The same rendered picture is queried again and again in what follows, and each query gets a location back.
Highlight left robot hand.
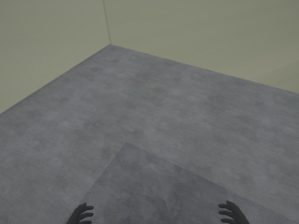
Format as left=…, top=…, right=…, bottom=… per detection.
left=66, top=203, right=94, bottom=224

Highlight right robot hand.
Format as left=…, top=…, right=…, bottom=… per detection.
left=219, top=201, right=249, bottom=224

